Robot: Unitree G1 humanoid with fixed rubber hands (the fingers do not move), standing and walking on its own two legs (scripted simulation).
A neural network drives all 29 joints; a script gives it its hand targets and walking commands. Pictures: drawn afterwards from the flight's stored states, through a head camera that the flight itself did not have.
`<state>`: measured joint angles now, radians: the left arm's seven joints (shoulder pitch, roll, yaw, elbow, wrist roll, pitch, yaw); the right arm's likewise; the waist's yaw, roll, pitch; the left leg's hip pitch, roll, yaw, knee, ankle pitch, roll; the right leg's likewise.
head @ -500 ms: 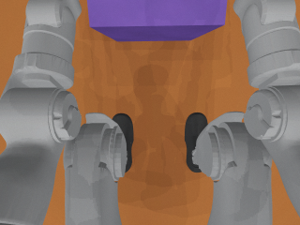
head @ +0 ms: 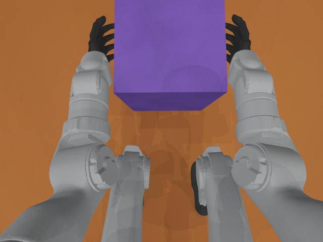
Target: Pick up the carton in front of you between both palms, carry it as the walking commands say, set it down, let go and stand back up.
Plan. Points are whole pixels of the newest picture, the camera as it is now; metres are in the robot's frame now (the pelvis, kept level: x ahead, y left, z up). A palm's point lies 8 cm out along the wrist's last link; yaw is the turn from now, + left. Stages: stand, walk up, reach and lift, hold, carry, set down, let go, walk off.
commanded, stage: reach and lift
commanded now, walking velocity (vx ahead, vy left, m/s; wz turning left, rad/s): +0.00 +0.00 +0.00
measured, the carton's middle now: (168, 64) +0.53 +0.02 -0.14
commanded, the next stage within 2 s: none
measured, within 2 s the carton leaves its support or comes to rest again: neither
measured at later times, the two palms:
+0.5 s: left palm (70, 37) +0.48 +0.16 +0.07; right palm (284, 36) +0.48 -0.14 +0.07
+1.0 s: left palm out of the picture +0.43 +0.16 +0.23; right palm out of the picture +0.43 -0.14 +0.23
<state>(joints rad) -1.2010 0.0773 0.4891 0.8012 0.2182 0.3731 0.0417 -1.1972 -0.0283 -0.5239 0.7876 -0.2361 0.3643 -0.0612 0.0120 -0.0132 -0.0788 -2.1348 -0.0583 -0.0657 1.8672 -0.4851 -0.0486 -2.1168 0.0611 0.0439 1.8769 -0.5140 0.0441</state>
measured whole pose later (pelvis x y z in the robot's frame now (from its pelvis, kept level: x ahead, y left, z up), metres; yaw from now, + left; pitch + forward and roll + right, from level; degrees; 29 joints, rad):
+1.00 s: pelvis +0.07 +0.00 +0.25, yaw +0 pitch +21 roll +0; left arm -0.49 -0.13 0.38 0.52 0.24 0.40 0.01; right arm -0.49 0.14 -0.38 0.52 -0.23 0.40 -0.02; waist 0.00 -0.01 -0.17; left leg -0.97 -0.03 -0.06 0.98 -0.37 -0.02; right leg -0.96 0.03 0.07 0.99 -0.39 0.02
